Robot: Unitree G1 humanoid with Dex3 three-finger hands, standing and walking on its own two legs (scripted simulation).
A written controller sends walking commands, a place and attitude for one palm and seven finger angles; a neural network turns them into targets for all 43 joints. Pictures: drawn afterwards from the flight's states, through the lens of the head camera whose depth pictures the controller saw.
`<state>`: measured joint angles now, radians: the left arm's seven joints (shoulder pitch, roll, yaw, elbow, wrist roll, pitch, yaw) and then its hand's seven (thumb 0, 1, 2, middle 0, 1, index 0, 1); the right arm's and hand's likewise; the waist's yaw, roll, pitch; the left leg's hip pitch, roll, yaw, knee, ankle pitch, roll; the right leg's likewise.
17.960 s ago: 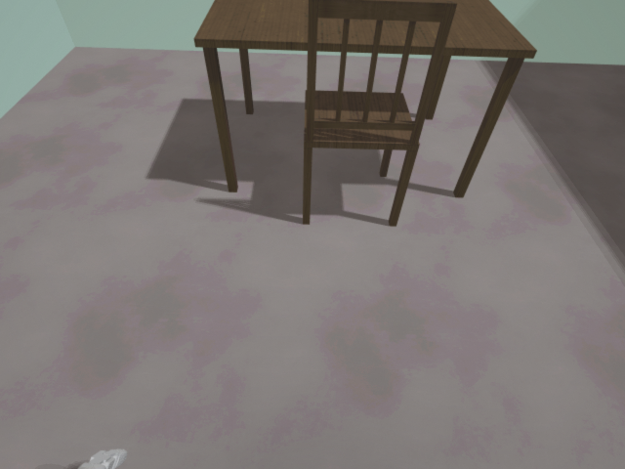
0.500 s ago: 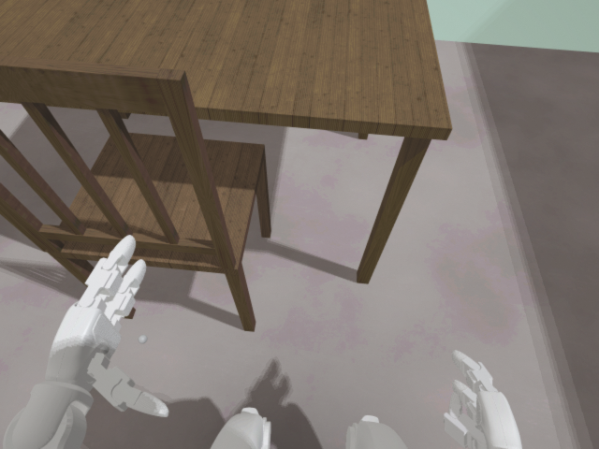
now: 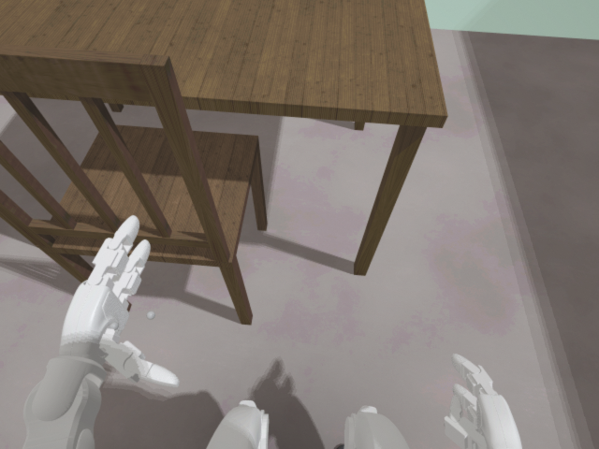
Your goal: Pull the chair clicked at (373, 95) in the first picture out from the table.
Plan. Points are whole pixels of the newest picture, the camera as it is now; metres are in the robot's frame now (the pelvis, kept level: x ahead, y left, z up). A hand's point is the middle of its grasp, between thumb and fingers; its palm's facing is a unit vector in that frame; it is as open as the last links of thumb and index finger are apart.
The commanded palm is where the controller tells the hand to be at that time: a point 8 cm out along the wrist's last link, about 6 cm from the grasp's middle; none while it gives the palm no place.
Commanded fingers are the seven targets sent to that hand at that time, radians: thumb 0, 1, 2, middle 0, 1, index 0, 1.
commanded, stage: aim the fingers beside a spindle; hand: left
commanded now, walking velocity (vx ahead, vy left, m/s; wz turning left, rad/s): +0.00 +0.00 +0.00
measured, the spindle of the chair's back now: (77, 175) +0.50 +0.38 +0.01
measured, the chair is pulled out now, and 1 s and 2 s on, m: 0.00 0.00 0.00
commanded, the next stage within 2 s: none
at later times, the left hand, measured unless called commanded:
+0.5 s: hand (169, 294) +0.30 +0.19 +0.02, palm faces -0.07 -1.00 -0.04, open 16.9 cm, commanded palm +0.29 +0.24 +0.02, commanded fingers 0.00 -0.50 0.30 -0.06 -0.08 -0.06 -0.08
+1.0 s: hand (187, 273) +0.34 +0.18 -0.01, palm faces -0.08 -1.00 -0.03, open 16.9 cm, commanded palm +0.32 +0.23 +0.00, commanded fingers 0.00 -0.50 0.30 -0.06 -0.08 -0.06 -0.08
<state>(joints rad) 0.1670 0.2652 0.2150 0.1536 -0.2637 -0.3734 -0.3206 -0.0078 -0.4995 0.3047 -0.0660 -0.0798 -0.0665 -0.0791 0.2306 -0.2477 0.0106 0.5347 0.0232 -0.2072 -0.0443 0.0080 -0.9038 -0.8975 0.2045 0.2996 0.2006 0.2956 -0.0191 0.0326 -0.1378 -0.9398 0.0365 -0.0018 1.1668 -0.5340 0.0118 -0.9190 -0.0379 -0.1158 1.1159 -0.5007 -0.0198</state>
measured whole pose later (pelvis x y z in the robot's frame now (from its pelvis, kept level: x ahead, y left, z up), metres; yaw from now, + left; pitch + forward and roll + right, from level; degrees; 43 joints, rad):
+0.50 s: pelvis +0.00 +0.00 -0.01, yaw -1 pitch +20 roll -2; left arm 0.02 0.26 0.20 0.26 -0.24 -0.39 -0.30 -0.01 -0.50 0.30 -0.07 -0.08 -0.07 -0.08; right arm 0.22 -0.25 0.01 0.54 0.02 -0.18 -0.04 0.01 -0.90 -0.90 0.20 0.30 0.20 0.30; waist -0.03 0.03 -0.15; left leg -1.03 0.03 0.01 1.23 -0.55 0.02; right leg -1.02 -0.04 -0.10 1.18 -0.52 -0.01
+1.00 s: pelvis +0.00 +0.01 -0.03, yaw -1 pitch +23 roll -2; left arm -0.15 0.25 0.19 0.41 -0.20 -0.40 -0.25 -0.01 -0.50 0.30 -0.07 -0.08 -0.07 -0.08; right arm 0.22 -0.25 0.01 0.56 0.01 -0.12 -0.03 0.01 -0.90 -0.90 0.20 0.30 0.20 0.30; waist -0.04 0.02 -0.16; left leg -1.12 0.04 0.02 1.28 -0.57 0.03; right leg -1.10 -0.04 -0.09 1.23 -0.53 -0.01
